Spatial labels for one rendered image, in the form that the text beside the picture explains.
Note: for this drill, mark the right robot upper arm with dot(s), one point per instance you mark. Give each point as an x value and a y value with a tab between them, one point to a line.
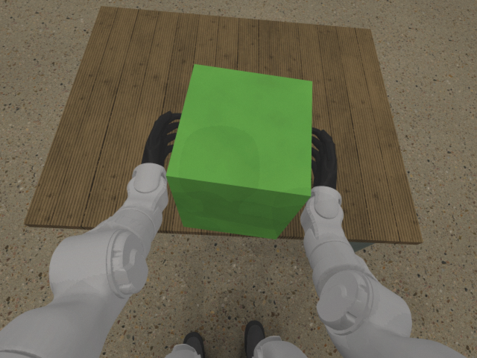
364	319

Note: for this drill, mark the robot left forearm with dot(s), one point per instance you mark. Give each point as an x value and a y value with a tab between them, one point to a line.
141	213

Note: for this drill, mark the right robot hand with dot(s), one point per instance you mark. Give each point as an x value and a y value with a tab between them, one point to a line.
325	167

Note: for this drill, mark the carton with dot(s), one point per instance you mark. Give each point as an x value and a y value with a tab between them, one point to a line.
242	157

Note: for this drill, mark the robot left shin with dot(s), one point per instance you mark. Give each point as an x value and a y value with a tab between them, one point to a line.
183	347

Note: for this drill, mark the left robot hand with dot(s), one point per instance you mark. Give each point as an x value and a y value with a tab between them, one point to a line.
156	148

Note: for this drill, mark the robot right forearm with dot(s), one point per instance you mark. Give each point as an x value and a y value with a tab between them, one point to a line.
325	243

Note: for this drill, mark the table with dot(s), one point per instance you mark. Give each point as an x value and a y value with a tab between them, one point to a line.
137	66

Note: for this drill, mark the robot shin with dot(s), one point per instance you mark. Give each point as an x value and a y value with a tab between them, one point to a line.
183	347
268	339

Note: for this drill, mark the robot right shin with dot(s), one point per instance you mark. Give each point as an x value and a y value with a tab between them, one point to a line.
268	339

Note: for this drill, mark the left robot upper arm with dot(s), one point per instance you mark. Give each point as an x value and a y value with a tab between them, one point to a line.
92	277

